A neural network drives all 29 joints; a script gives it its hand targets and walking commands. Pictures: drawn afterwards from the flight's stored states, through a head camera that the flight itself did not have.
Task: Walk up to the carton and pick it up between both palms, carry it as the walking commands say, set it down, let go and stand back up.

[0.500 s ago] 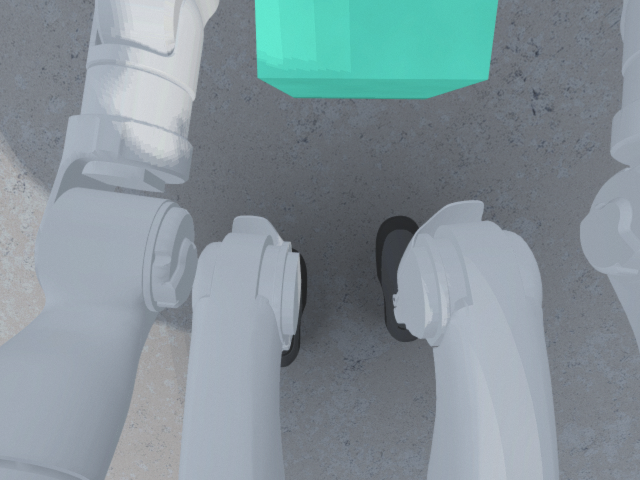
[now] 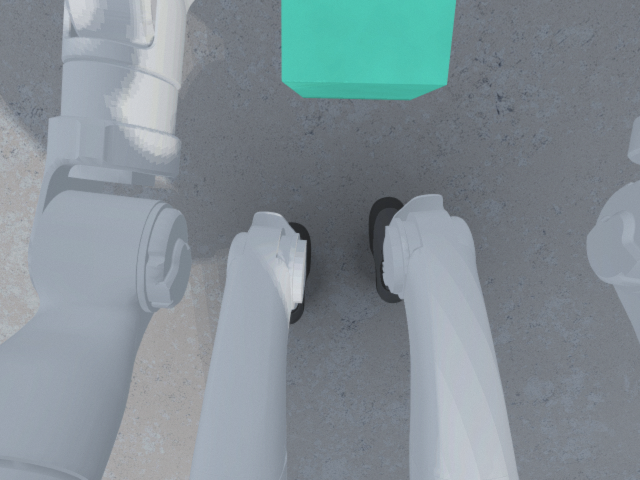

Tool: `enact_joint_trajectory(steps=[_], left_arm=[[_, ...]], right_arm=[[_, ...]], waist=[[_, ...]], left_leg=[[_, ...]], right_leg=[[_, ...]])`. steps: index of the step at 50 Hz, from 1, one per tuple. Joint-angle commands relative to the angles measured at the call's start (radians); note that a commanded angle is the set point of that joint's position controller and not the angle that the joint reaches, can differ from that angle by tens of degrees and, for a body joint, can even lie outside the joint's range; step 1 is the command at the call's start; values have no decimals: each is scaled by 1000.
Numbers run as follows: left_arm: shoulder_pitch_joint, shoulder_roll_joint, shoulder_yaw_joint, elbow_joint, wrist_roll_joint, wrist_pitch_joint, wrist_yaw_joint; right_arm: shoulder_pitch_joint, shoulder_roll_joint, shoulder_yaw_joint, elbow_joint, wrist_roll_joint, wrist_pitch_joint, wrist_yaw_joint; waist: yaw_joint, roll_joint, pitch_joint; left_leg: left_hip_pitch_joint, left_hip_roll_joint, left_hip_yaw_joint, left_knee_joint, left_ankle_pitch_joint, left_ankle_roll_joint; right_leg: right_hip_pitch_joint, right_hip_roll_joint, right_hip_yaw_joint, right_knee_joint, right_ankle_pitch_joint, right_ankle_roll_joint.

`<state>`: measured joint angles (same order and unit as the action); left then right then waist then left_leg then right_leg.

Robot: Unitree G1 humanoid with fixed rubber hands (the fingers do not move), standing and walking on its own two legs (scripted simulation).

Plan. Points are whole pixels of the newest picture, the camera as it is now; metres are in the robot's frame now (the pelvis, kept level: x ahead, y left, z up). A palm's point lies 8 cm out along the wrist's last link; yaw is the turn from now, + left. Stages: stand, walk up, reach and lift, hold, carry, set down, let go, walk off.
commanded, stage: set down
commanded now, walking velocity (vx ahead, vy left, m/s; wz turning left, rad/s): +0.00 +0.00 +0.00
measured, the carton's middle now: out of the picture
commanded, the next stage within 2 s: let go in 0.54 s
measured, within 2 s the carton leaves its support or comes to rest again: neither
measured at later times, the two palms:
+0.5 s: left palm out of the picture +0.60 +0.09 +0.05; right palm out of the picture +0.56 -0.29 +0.04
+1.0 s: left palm out of the picture +0.46 +0.16 +0.09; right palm out of the picture +0.41 -0.28 +0.07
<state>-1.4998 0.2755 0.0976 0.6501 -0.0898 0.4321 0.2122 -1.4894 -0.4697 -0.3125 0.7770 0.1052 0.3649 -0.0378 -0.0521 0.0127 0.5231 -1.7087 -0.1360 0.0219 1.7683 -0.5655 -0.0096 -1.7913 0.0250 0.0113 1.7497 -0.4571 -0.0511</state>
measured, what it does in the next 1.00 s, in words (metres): rises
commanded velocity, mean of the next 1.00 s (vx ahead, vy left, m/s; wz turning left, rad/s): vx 0.00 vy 0.00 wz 0.00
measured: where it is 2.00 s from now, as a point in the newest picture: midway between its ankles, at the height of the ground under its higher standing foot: (339, 279)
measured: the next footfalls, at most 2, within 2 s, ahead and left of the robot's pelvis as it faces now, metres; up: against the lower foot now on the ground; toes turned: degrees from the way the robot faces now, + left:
none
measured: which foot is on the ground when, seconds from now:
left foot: down 0.00-1.00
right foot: down 0.00-1.00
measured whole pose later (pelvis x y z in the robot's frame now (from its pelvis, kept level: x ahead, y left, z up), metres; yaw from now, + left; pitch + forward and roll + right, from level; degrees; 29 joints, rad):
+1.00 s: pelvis +0.03 -0.01 +0.20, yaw -3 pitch +15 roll +4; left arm -0.70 0.26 0.15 0.40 -0.09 0.33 0.08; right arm -0.68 -0.35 -0.17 0.42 0.04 0.33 0.03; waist -0.05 0.01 0.49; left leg -0.87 -0.11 -0.02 0.93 -0.33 0.00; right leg -0.97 0.04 0.05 0.96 -0.26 -0.05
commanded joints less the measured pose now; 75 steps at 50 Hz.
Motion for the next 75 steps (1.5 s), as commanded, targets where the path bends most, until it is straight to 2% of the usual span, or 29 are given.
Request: enact_joint_trajectory(steps=[1,5,7,8,10,15,18,20,25,26,27,28,29,31,32,36,37,40,43,48,51,54,56,59,62,65,68,72,75], left_arm=[[-296,172,66,-220,-78,-5,-9],[-321,189,86,-207,-74,3,-14],[-305,216,113,-168,-48,10,-18],[-323,216,103,-241,-58,12,-19],[-316,218,112,-186,-55,10,-34],[-307,221,100,-220,-49,17,-47],[-261,211,108,-158,-27,13,-58],[-228,211,116,-118,-15,0,-71],[-177,179,195,82,67,-62,-116],[-163,150,186,73,69,-78,-122],[-181,167,200,46,92,-94,-121],[-184,174,189,18,91,-104,-120],[-187,128,150,34,83,-106,-123],[-78,140,169,44,104,-111,-122],[-34,136,159,46,108,-113,-113],[150,95,76,-195,88,-112,-83],[213,108,86,-249,100,-116,-82],[320,88,33,-400,58,-115,-92],[456,82,16,-461,41,-105,-106],[790,33,34,-427,79,-133,-142],[946,40,12,-541,82,-193,-162],[1037,20,25,-385,107,-220,-180],[1082,17,33,-325,117,-249,-198],[1221,-7,19,-213,124,-257,-222],[1346,-14,16,-177,125,-277,-238],[1439,-17,1,-215,120,-317,-244],[1523,3,12,-243,122,-348,-256],[1619,17,-2,-326,123,-379,-262],[1648,24,-29,-386,106,-394,-265]], right_arm=[[-324,-230,56,-227,54,5,3],[-322,-234,54,-201,51,19,1],[-310,-202,73,-168,61,32,6],[-345,-211,87,-260,79,33,3],[-341,-208,84,-206,69,35,-1],[-348,-215,76,-285,74,44,-4],[-267,-189,74,-150,42,47,1],[-263,-159,87,-183,48,34,6],[-221,-50,88,27,-31,-20,31],[-212,-37,85,14,-41,-39,40],[-225,-20,85,-10,-41,-51,39],[-218,-28,81,-28,-38,-62,40],[-203,-52,62,8,-66,-72,41],[-138,-47,68,-25,-79,-74,43],[-83,-65,52,-28,-101,-80,46],[92,-94,89,-257,-130,-81,54],[156,-79,112,-314,-132,-80,56],[295,-37,164,-459,-92,-69,58],[429,-35,178,-525,-57,-50,62],[759,47,208,-532,-47,-67,74],[925,80,226,-671,-50,-121,73],[1053,116,195,-513,-62,-151,84],[1076,132,212,-523,-78,-180,91],[1232,192,255,-415,-66,-191,104],[1363,231,276,-377,-60,-208,117],[1452,222,268,-459,-88,-243,113],[1485,198,276,-549,-85,-270,107],[1596,189,280,-580,-90,-280,116],[1664,179,288,-603,-90,-290,117]], waist=[[-87,-68,-2148],[-93,-101,-2124],[-55,-110,-2104],[-44,-101,-2189],[-45,-134,-2126],[-55,-111,-2230],[-52,-111,-2118],[-31,-125,-2101],[6,-145,-1797],[-11,-146,-1825],[14,-131,-1864],[7,-117,-1946],[-42,-82,-1928],[-13,-95,-1997],[-32,-91,-2045],[-42,-36,-2182],[-22,-39,-2212],[-37,-73,-2200],[-49,-73,-2116],[-16,-70,-1798],[-3,-84,-1794],[7,-61,-1374],[11,-91,-1177],[24,-53,-955],[41,-32,-830],[37,-53,-778],[64,-58,-710],[82,-12,-650],[62,-13,-634]], left_leg=[[414,16,15,-260,286,-9],[413,17,14,-337,231,-4],[437,22,14,-390,224,1],[476,16,22,-407,255,2],[389,18,25,-445,209,4],[550,18,15,-542,269,3],[548,23,21,-625,245,-1],[551,20,9,-674,286,8],[455,23,-4,-754,229,7],[489,21,-2,-760,248,3],[521,18,-6,-769,275,5],[584,14,-4,-770,313,0],[607,25,-14,-766,295,-12],[666,19,-16,-778,356,-8],[705,17,-15,-781,392,-12],[885,17,-16,-812,538,-31],[916,13,-15,-823,558,-28],[912,16,-17,-836,601,-21],[935,28,-21,-864,533,-8],[950,52,-31,-940,416,-2],[1042,55,-42,-973,443,4],[1008,76,-44,-1031,279,19],[943,91,-46,-1059,193,31],[989,108,-46,-1101,99,28],[1081,115,-39,-1159,61,28],[1173,127,-40,-1210,107,31],[1202,129,-32,-1262,142,47],[1285,131,-24,-1344,168,47],[1351,125,-27,-1356,242,42]], right_leg=[[1118,27,29,-237,519,41],[1188,20,44,-312,487,45],[1206,16,47,-360,457,49],[1299,17,64,-379,502,49],[1365,3,85,-414,514,50],[1480,7,83,-513,569,51],[1476,7,76,-574,544,54],[1567,-5,104,-616,631,56],[1541,-35,133,-704,568,60],[1578,-31,128,-720,593,58],[1590,-29,125,-721,626,60],[1630,-25,118,-724,674,59],[1585,-18,92,-726,631,52],[1640,-15,95,-736,692,55],[1664,-8,80,-733,732,57],[1764,11,44,-729,850,54],[1811,8,58,-742,882,54],[1864,6,67,-746,980,55],[1866,-4,84,-783,888,62],[1834,-30,115,-894,716,73],[1916,-25,100,-915,749,74],[1726,-36,95,-996,496,69],[1689,-34,106,-1036,362,81],[1603,-44,113,-1119,111,74],[1584,-37,82,-1177,0,74],[1629,-24,67,-1210,35,80],[1685,-17,39,-1228,122,89],[1793,-10,18,-1260,210,84],[1825,-9,25,-1279,296,70]])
